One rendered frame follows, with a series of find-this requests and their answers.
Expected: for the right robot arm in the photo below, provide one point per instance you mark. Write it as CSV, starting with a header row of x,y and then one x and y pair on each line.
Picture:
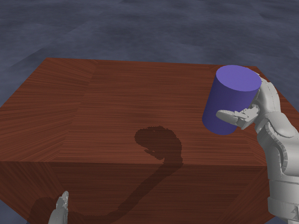
x,y
280,142

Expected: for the right robot hand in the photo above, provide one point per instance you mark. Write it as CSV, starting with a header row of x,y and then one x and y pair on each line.
x,y
266,100

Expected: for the left robot hand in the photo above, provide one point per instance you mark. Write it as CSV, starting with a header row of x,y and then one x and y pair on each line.
x,y
59,215

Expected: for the can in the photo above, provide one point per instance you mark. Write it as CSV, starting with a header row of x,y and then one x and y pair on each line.
x,y
233,89

